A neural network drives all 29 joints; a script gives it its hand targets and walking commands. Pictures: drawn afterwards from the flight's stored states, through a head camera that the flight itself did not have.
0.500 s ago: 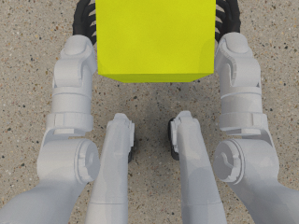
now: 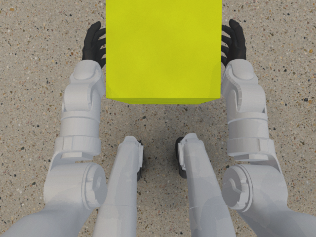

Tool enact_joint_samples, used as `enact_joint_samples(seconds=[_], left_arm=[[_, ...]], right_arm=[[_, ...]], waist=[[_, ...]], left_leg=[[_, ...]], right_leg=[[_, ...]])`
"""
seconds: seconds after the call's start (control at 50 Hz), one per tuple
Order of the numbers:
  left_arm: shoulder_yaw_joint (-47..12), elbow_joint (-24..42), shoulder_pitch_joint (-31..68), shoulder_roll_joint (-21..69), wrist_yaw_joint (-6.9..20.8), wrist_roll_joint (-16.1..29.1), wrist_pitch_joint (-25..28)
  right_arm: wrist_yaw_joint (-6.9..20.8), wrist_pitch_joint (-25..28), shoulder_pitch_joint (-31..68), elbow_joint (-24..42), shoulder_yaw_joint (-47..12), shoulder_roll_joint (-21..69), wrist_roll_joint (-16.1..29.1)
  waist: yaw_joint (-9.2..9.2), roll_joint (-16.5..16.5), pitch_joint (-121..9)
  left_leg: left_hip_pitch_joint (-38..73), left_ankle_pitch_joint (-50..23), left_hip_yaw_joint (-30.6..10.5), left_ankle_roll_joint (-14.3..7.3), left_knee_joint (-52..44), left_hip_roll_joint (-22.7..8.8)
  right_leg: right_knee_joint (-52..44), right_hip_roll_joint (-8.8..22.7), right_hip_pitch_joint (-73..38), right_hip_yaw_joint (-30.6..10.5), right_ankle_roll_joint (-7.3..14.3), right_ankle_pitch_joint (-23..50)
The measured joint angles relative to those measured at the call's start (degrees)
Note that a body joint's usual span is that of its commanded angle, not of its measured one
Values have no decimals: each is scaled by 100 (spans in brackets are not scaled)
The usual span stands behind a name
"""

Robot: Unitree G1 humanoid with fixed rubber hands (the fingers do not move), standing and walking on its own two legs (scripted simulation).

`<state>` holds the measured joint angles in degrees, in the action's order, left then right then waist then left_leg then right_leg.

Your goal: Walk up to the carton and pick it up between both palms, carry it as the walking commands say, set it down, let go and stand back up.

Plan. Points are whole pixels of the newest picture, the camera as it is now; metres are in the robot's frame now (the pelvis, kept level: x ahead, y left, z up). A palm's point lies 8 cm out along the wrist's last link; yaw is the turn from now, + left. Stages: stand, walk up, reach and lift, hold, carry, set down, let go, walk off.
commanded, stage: reach and lift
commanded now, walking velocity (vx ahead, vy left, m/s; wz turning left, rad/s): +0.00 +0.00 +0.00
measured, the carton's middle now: (163, 61) +0.49 +0.00 -0.13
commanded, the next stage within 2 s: none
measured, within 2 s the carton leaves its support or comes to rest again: neither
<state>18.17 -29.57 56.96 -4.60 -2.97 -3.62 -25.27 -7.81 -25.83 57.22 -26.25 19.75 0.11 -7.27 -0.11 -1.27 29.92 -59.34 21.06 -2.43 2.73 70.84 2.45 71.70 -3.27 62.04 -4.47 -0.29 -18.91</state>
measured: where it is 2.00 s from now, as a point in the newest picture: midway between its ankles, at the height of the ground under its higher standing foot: (159, 166)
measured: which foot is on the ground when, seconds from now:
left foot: down 0.00-1.00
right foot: down 0.00-1.00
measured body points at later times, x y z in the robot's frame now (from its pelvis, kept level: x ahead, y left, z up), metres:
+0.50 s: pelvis +0.05 -0.01 +0.06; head +0.21 +0.00 +0.48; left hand +0.46 +0.16 +0.02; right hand +0.46 -0.15 +0.03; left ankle +0.14 +0.14 -0.61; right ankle +0.15 -0.11 -0.61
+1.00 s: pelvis +0.11 +0.01 +0.12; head +0.18 +0.02 +0.57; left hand +0.44 +0.17 +0.09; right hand +0.45 -0.14 +0.10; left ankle +0.14 +0.14 -0.61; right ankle +0.15 -0.11 -0.61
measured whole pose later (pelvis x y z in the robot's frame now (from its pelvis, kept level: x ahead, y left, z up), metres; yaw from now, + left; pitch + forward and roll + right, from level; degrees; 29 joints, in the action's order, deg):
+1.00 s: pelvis +0.11 +0.01 +0.12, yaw +1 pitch +7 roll +0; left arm 15.9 -24.8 21.1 6.8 1.0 -13.0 -27.9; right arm -2.5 -26.5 20.2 -22.5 19.2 10.2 -13.5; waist 0.5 -0.9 0.6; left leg -24.7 13.4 -4.7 1.1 31.4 1.0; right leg 30.6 -2.0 25.8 -3.6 0.0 -11.4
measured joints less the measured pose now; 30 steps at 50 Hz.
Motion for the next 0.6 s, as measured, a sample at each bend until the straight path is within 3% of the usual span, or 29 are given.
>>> enact_joint_samples(seconds=[0.38, 0.6], left_arm=[[-14, -67, -995, 273, 238, -235, 138], [381, -839, -2038, 720, 476, -998, 103]], right_arm=[[1, 84, -1136, 222, 103, 513, -167], [261, 162, -2184, -667, 550, 923, -774]], waist=[[74, -25, -743], [81, -4, -3069]], left_leg=[[1129, -343, -87, -1, -1381, -58], [1388, -463, -160, -72, -2307, -97]], right_leg=[[-1340, 27, -1130, 35, 69, 300], [-2300, 52, -1432, 79, 93, 412]])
